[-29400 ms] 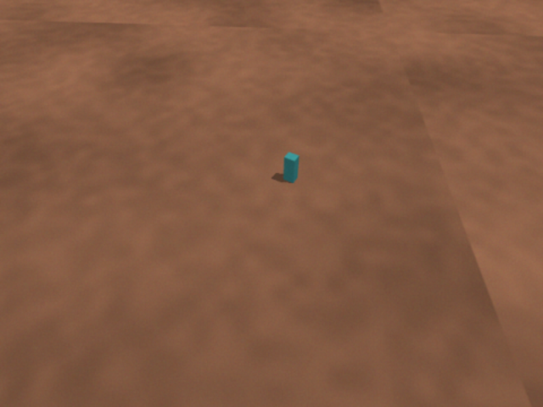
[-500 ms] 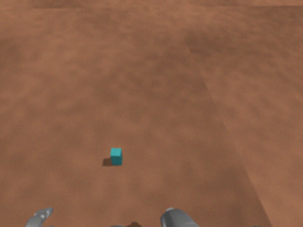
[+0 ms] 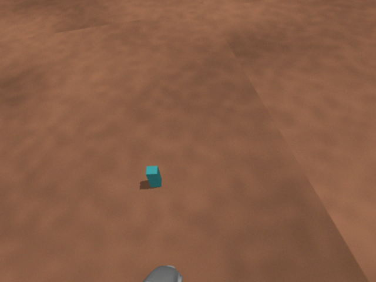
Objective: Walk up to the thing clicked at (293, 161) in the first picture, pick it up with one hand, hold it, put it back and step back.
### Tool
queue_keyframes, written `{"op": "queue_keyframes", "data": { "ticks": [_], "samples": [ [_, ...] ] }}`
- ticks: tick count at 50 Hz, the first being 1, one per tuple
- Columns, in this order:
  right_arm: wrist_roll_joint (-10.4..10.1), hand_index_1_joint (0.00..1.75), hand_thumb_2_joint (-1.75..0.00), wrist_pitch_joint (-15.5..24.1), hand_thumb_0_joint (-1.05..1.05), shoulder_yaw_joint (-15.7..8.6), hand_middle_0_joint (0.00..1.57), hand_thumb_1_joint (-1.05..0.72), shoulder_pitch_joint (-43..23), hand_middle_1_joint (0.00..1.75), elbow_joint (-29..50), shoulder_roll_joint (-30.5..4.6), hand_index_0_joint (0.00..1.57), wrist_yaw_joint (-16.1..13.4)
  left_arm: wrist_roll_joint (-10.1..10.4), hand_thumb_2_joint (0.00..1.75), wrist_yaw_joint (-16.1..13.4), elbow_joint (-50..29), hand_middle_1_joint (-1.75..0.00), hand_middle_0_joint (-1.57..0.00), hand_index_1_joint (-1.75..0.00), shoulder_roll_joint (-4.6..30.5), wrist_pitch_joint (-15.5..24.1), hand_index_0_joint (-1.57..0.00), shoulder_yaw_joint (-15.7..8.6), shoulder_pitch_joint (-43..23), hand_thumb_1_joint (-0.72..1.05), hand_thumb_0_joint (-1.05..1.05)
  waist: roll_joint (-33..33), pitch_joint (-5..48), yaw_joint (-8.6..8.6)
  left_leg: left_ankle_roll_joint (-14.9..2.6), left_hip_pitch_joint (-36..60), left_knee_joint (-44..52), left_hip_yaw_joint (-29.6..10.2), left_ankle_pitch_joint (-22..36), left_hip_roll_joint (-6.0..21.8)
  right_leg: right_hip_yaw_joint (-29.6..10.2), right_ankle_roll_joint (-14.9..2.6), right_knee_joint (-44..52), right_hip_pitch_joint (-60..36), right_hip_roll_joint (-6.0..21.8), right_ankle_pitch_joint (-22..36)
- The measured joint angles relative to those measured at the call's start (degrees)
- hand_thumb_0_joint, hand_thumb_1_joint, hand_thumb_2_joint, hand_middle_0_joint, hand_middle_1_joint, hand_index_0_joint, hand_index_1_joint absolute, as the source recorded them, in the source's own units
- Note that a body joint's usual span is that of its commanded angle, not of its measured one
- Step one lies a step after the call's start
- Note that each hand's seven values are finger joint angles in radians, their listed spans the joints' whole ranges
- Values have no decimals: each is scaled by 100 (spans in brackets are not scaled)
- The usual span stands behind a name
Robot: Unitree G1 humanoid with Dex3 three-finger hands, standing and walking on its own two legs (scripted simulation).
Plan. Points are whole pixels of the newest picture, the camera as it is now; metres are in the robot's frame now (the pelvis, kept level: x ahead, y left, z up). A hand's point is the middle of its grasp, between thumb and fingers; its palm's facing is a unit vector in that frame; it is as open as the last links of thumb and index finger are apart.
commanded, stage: step back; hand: left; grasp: from the side
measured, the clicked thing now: (154, 176) +0.72 +0.26 -0.69
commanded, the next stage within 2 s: stand in 1.70 s
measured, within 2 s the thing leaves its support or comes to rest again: neither
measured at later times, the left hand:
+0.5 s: hand out of the picture -0.10 +0.25 -0.17, palm faces +0.00 -0.93 -0.37, open 7.4 cm
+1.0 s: hand out of the picture -0.23 +0.24 -0.14, palm faces +0.11 -0.91 -0.40, open 7.4 cm
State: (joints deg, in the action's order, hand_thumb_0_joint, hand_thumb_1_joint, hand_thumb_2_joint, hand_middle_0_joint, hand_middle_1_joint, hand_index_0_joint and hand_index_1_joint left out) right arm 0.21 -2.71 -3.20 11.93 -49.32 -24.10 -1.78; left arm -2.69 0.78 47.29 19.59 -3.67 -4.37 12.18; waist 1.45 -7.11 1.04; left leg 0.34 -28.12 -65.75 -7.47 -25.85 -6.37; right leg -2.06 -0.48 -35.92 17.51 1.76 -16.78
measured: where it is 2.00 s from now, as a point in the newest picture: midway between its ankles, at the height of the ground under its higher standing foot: outside the picture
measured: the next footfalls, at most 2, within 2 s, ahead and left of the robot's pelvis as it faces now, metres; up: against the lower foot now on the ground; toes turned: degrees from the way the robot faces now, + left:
left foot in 0.14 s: -0.04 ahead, +0.11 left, +0.00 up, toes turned +3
right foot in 0.54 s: -0.20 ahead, -0.17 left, +0.00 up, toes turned +1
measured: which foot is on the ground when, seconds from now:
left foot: up 0.00-0.12, down 0.14-0.58, up 0.60-0.90, down 0.92-1.00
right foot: down 0.00-0.18, up 0.20-0.52, down 0.54-0.96, up 0.98-1.00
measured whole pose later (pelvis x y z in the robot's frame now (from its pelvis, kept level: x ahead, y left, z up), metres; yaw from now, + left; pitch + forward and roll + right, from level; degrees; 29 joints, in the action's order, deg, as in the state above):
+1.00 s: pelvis -0.26 -0.05 +0.00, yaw +6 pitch -3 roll +2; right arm 2.5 0.3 -3.6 17.3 -56.6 -21.0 1.4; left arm -2.0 1.0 52.9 22.9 -1.1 -4.5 14.2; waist -1.3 -3.0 0.9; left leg -1.6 -12.3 -33.4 -0.2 -18.8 -2.3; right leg 0.5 -1.2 -45.9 19.2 3.4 -26.9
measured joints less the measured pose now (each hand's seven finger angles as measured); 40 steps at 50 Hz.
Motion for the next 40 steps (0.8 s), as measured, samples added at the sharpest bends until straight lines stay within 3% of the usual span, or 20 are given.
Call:
{"op": "queue_keyframes", "data": {
  "ticks": [5,7,9,10,12,13,15,18,23,27,29,30,32,33,35,38,40],
  "samples": [
    [50,30,-90,47,0,47,20,-90,207,30,-102,98,20,-21,3,90,-117,-387,-30,-20,-30,110,75,-20,-29,-409,90,1,-20,-200,-122,35,852,1426,332,-277,317,347,-4,-109,365,20,228],
    [84,30,-90,90,0,60,20,-90,238,30,-117,162,20,0,51,90,-130,-517,-30,-20,-30,181,61,-20,-10,-590,90,1,-96,-296,-175,-22,1268,2473,523,154,440,486,24,-354,567,79,222],
    [132,30,-90,110,0,68,20,-90,115,30,-202,366,20,15,106,90,-133,-538,-30,-20,-30,314,2,-20,-24,-766,90,1,-547,-524,-93,-144,1424,2783,747,493,214,287,24,-632,704,305,225],
    [164,30,-90,108,0,94,20,-90,91,30,-195,424,20,46,134,90,-136,-510,-30,-20,-30,320,-34,-20,-29,-773,90,1,-654,-542,-36,-178,1409,2777,832,539,200,125,-13,-804,787,236,-94],
    [202,30,-90,116,0,137,20,-90,94,30,-130,420,21,103,142,90,-146,-383,-30,-20,-30,237,-119,-20,2,-727,90,1,-501,-445,-157,-220,1259,2691,700,609,385,-122,-19,-1661,969,-218,-1101],
    [212,30,-90,131,0,140,20,-90,93,30,-109,415,21,97,147,90,-132,-316,-30,-20,-30,205,-158,-20,20,-708,90,1,-413,-398,-223,-224,1215,2731,604,690,476,-238,-23,-2181,1031,-430,-1313],
    [235,30,-90,138,0,155,21,-90,60,30,-82,419,21,62,192,90,-103,-255,-30,-20,-30,194,-176,-20,30,-627,90,1,-379,-279,-202,-199,1160,2946,578,915,599,-517,-42,-3023,1115,-706,-1309],
    [213,30,-90,150,0,135,21,-89,-95,30,10,390,21,44,192,90,-72,-222,-30,-20,-30,237,-130,-20,-9,-461,90,1,-411,-172,-86,-149,997,3149,654,1195,729,-727,33,-3536,1006,-797,-1148],
    [196,30,-90,164,0,85,21,-89,-479,30,303,291,21,44,150,90,-83,-51,-30,-20,-30,379,-63,-20,-53,-248,90,1,-437,-258,40,-123,612,3059,802,1478,917,-589,246,-2518,355,-492,-1222],
    [212,30,-90,90,0,74,20,-89,-742,30,449,126,21,104,156,90,-25,203,-30,-20,-30,412,46,-20,-25,-92,91,1,-315,-266,118,-7,201,2723,922,1580,1103,-160,140,-661,-372,-189,-943],
    [185,30,-90,8,0,2,20,-90,-821,30,364,-37,21,99,104,90,-4,410,-30,-20,-30,210,104,-20,-19,-80,91,1,164,-355,26,-92,44,2420,590,1322,1282,102,71,-474,-494,-444,-792],
    [169,30,-90,-39,0,-28,20,-90,-752,30,305,-43,21,72,65,90,27,437,-30,-20,-30,154,111,-20,2,11,91,1,236,-270,-2,-107,-63,2204,377,793,1133,169,39,-517,-440,-442,-754],
    [145,30,-90,-102,0,-46,20,-90,-527,30,141,29,21,41,0,90,58,458,-30,-20,-30,142,97,-20,35,220,90,1,51,-15,167,-42,-220,1475,205,57,646,19,-67,-606,-262,-245,-716],
    [122,30,-90,-115,0,-35,20,-90,-425,30,59,42,20,56,-14,90,48,481,-30,-20,-30,133,95,-20,38,308,90,1,-32,77,237,-29,-245,1100,157,-17,448,-68,-92,-555,-222,-153,-650],
    [84,30,-90,-90,0,-25,20,-90,-225,30,-62,-3,20,81,-13,90,11,542,-30,-20,-30,80,116,-20,40,396,90,1,-5,192,215,-27,-233,533,8,163,203,-46,-51,-321,-228,-53,-445],
    [84,30,-90,-26,0,-25,20,-90,95,30,-222,-43,20,93,-17,90,1,547,-30,-20,-30,58,219,-20,3,408,90,1,149,301,153,25,33,409,-54,368,193,120,-38,-97,-190,-47,-250],
    [103,30,-90,-3,0,-12,20,-90,286,30,-380,-23,20,126,-38,90,3,496,-30,-20,-30,93,299,-20,-25,376,90,1,209,344,122,75,374,862,46,270,317,258,-70,-55,-165,-49,-214]
  ]
}}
